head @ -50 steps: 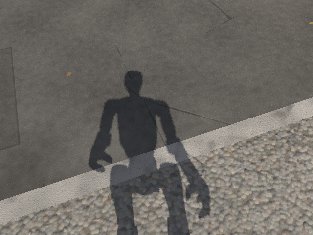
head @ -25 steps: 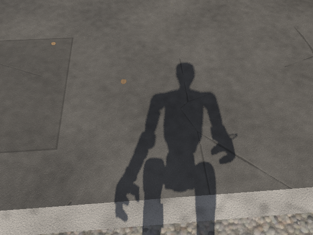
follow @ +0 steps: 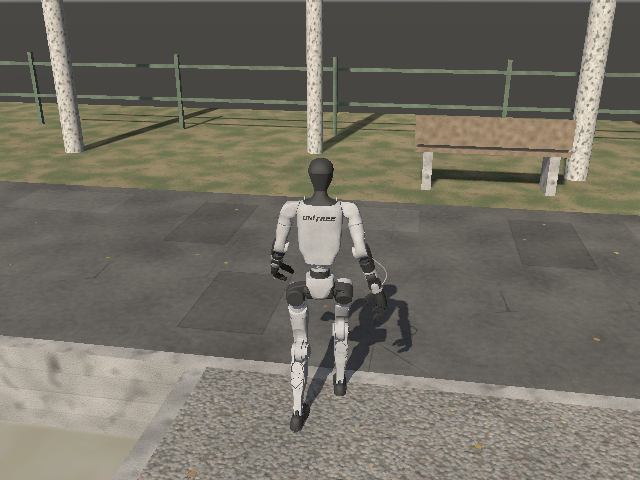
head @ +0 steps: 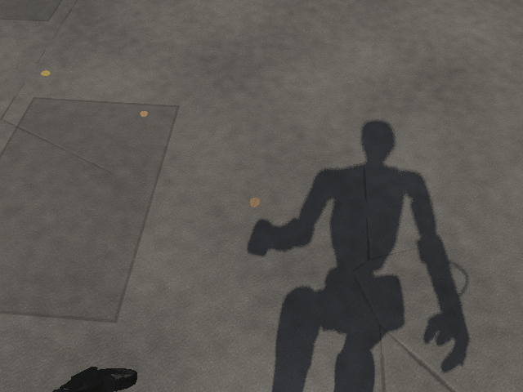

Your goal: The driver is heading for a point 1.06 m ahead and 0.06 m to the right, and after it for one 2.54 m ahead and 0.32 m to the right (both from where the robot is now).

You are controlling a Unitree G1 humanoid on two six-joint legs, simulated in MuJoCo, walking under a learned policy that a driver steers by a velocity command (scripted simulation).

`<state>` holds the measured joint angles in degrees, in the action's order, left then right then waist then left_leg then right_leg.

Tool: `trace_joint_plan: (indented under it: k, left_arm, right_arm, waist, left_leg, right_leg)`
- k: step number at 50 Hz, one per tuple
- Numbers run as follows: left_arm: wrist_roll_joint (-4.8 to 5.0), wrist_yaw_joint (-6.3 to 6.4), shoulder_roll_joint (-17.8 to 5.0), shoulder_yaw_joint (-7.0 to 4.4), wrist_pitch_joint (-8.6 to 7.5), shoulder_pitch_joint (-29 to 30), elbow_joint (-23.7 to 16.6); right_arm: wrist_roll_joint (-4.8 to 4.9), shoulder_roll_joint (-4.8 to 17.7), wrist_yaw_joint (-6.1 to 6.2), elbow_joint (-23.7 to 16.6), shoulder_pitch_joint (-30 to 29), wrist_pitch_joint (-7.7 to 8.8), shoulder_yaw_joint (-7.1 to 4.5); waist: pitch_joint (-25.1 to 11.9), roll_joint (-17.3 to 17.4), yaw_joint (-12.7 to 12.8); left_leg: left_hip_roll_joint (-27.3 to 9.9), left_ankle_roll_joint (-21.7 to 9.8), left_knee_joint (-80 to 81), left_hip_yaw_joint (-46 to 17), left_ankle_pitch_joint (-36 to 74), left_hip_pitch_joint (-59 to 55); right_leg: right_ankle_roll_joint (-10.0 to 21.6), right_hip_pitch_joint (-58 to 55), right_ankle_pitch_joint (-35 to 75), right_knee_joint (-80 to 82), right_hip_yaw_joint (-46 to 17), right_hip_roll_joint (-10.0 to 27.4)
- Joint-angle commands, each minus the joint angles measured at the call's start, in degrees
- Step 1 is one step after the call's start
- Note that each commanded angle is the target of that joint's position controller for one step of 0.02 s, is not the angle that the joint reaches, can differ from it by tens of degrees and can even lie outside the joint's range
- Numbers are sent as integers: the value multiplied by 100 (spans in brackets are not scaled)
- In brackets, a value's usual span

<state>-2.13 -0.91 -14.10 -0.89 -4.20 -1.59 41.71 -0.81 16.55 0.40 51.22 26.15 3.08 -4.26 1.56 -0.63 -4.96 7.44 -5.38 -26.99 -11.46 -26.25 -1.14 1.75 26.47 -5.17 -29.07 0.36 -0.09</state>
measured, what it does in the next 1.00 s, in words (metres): walks ahead: left foot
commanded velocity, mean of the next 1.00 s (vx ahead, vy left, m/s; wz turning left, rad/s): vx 0.50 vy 0.00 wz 0.08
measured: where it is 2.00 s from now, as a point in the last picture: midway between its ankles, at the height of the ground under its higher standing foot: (234, 215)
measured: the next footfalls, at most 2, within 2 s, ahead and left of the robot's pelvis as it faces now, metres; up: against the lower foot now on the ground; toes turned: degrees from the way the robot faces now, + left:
left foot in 0.52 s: +0.40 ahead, +0.11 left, +0.00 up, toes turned +6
right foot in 1.06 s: +0.71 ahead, -0.06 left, +0.00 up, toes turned -2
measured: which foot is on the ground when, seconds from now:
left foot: down 0.00-0.00, up 0.02-0.50, down 0.52-1.00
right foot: down 0.00-0.52, up 0.54-1.00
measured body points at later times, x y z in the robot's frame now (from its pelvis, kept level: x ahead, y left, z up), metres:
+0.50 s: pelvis +0.25 +0.01 +0.01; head +0.28 +0.02 +0.46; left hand +0.18 +0.26 -0.13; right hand +0.48 -0.20 -0.08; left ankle +0.36 +0.10 -0.72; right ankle +0.12 -0.11 -0.72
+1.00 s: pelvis +0.50 +0.03 +0.01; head +0.53 +0.03 +0.46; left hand +0.69 +0.26 -0.10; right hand +0.44 -0.22 -0.13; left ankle +0.37 +0.10 -0.72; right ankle +0.66 -0.08 -0.70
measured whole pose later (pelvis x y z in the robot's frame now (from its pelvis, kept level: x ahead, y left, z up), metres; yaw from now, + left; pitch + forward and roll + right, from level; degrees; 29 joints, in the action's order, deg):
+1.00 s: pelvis +0.50 +0.03 +0.01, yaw +2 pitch +1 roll +2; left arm -1.5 -2.0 -12.6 -1.2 -1.7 -1.8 47.6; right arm -1.1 11.9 0.2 58.6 26.7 4.8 -1.6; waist 2.2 -1.9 -3.9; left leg 4.7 -3.6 -9.6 3.9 -17.5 -6.9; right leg 2.8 32.3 -3.7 -34.9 3.7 3.5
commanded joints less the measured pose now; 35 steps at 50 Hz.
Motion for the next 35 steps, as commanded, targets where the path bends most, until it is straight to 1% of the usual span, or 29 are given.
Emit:
trace_joint_plan:
  k: [1, 2, 3, 4, 5, 6, 7, 8, 10, 11, 13, 14, 16, 18, 20, 22, 23, 24, 25, 26, 27, 28, 29, 30, 31, 32, 33, 35]
  left_arm:
    - [-151, 153, -1820, -532, -67, -2345, 257]
    - [19, 93, -1382, -483, 14, -2004, 253]
    - [73, 68, -910, -376, 19, -1499, 143]
    - [52, 45, -654, -307, -2, -1266, 162]
    - [46, 57, -572, -272, -31, -1259, 233]
    - [70, 66, -526, -248, -64, -1312, 338]
    - [93, 51, -538, -246, -115, -1440, 431]
    - [121, 32, -554, -251, -166, -1577, 511]
    - [164, 16, -636, -274, -217, -1735, 634]
    - [170, 17, -649, -279, -216, -1810, 686]
    - [170, 17, -605, -266, -185, -1964, 789]
    - [175, 12, -598, -263, -174, -2026, 836]
    - [178, 6, -654, -275, -167, -2193, 934]
    - [167, 7, -734, -291, -157, -2363, 1026]
    - [150, 21, -777, -297, -133, -2491, 1114]
    - [131, 49, -830, -309, -97, -2493, 1180]
    - [127, 64, -864, -316, -76, -2446, 1202]
    - [140, 75, -890, -319, -53, -2389, 1224]
    - [153, 77, -813, -288, -29, -2396, 1244]
    - [176, 76, -625, -216, -39, -2304, 1065]
    - [306, 51, -9, -87, -38, -2896, 907]
    - [120, 103, -726, -269, 12, -2550, 1001]
    - [117, 67, -710, -296, -1, -2145, 887]
    - [141, 29, -569, -258, -22, -1950, 859]
    - [115, 8, -495, -257, 24, -1918, 891]
    - [42, -23, -429, -240, 101, -2027, 947]
    - [16, -55, -356, -229, 160, -2073, 987]
    - [-3, -102, -320, -234, 224, -1887, 942]
  right_arm:
    - [213, 59, -47, -476, 695, 134, 15]
    - [2, 504, -1, -325, 570, 85, -17]
    - [-42, 554, -36, -379, 16, 69, -31]
    - [-54, 474, -78, -463, -368, 78, 3]
    - [-83, 432, -116, -515, -527, 51, 8]
    - [-136, 391, -157, -519, -504, -4, 25]
    - [-155, 339, -183, -491, -454, -49, 43]
    - [-163, 307, -198, -492, -466, -79, 55]
    - [-176, 251, -231, -571, -742, -112, 89]
    - [-181, 226, -246, -653, -1001, -116, 114]
    - [-167, 163, -271, -823, -1554, -106, 173]
    - [-153, 105, -283, -891, -1796, -94, 212]
    - [-119, 7, -299, -1003, -2211, -71, 284]
    - [-90, 17, -289, -1067, -2492, -56, 312]
    - [-78, 89, -260, -1126, -2664, -43, 303]
    - [-86, 166, -225, -1149, -2669, -21, 278]
    - [-103, 202, -201, -1103, -2504, -1, 254]
    - [-130, 248, -168, -950, -2056, 32, 212]
    - [-189, 381, -116, -643, -1232, 94, 135]
    - [-306, 769, -46, -432, -188, 146, 15]
    - [-311, 1382, -16, -361, 143, 105, -145]
    - [-50, 1065, -42, -373, -108, 34, -111]
    - [-11, 747, -60, -431, -660, 34, -19]
    - [-29, 455, -90, -444, -959, 74, 54]
    - [-26, 322, -87, -415, -1078, 117, 92]
    - [-6, 211, -70, -348, -1124, 152, 126]
    - [-7, 215, -66, -290, -1047, 197, 128]
    - [43, 307, -65, -134, -813, 267, 98]
  waist:
    - [-1901, -1691, 796]
    - [-1432, -956, 689]
    - [-615, -291, 629]
    - [-283, -26, 606]
    - [-144, -213, 537]
    - [-121, -431, 449]
    - [-175, -526, 417]
    - [-220, -511, 396]
    - [-147, -473, 382]
    - [-57, -454, 419]
    - [101, -419, 524]
    - [141, -415, 575]
    - [179, -426, 685]
    - [191, -422, 769]
    - [217, -436, 797]
    - [238, -434, 733]
    - [176, -426, 628]
    - [-30, -360, 407]
    - [-481, -129, 84]
    - [-1174, 349, -328]
    - [-1757, 1719, -81]
    - [-1412, 869, -95]
    - [-619, 602, 140]
    - [-300, 422, 273]
    - [-121, 479, 424]
    - [-66, 562, 568]
    - [-104, 566, 616]
    - [-48, 443, 660]
  left_leg:
    - [179, 96, -3988, 516, -27, 2891]
    - [-175, 22, -4525, 343, -220, 3529]
    - [-426, 33, -4511, 323, 336, 3583]
    - [-598, 54, -4237, 371, 665, 3497]
    - [-732, 83, -3978, 431, 765, 3395]
    - [-802, 139, -3795, 491, 810, 3220]
    - [-789, 179, -3713, 558, 840, 3107]
    - [-789, 212, -3649, 615, 859, 3131]
    - [-909, 293, -3410, 766, 1074, 3430]
    - [-1011, 342, -3207, 861, 1260, 3620]
    - [-1155, 441, -2619, 1056, 1644, 3823]
    - [-1181, 473, -2255, 1154, 1849, 3776]
    - [-1154, 487, -1578, 1321, 2177, 3539]
    - [-1071, 450, -1099, 1439, 2304, 3299]
    - [-1018, 357, -827, 1475, 2222, 3159]
    - [-950, 212, -600, 1487, 1934, 2972]
    - [-854, 126, -447, 1522, 1742, 2685]
    - [-696, 26, -164, 1590, 1691, 2079]
    - [-614, -125, 125, 1582, 1770, 985]
    - [-1634, -434, 250, 475, 1247, -421]
    - [-3211, -1161, 837, -2163, 826, -1808]
    - [-3071, -1161, 1155, -2535, 549, -1330]
    - [-2795, -1018, 1221, -1635, 727, -614]
    - [-2520, -878, 1426, -1048, 1286, 15]
    - [-2258, -701, 1576, -582, 1663, 418]
    - [-2055, -583, 1706, -235, 1947, 721]
    - [-1999, -588, 1769, -68, 2266, 819]
    - [-1944, -659, 1911, 165, 2636, 806]
  right_leg:
    - [1258, -4281, -1373, 1061, -3921, 2443]
    - [1305, -3775, -2091, 1387, -4537, 2378]
    - [1190, -2969, -2059, 1453, -3560, 2104]
    - [1055, -2446, -1396, 1547, -2786, 1796]
    - [919, -2185, -752, 1623, -2217, 1536]
    - [829, -1990, -275, 1699, -1806, 1331]
    - [833, -1950, 214, 1718, -1593, 1261]
    - [879, -1982, 586, 1742, -1449, 1240]
    - [976, -2037, 742, 1924, -1212, 1237]
    - [1006, -2054, 713, 2044, -1116, 1228]
    - [1000, -2067, 716, 2205, -883, 1122]
    - [965, -2056, 791, 2227, -741, 1042]
    - [902, -2048, 1037, 2207, -528, 971]
    - [862, -2158, 1248, 2109, -440, 1013]
    - [831, -2378, 1462, 1968, -479, 1163]
    - [787, -2622, 1811, 1735, -515, 1314]
    - [741, -2703, 2268, 1463, -481, 1336]
    - [663, -2721, 2912, 894, -362, 1254]
    - [551, -2457, 3080, -119, -120, 995]
    - [415, -1479, 1722, -1654, 115, 722]
    - [175, 518, -2040, -3657, 478, -284]
    - [261, 1086, -2397, -4175, -202, -124]
    - [312, 1224, -1888, -4144, -302, 165]
    - [298, 1025, -1504, -3841, -299, 345]
    - [256, 769, -1338, -3562, -263, 471]
    - [183, 500, -1234, -3385, -234, 538]
    - [131, 351, -1151, -3331, -178, 518]
    - [40, 519, -919, -3174, -93, 554]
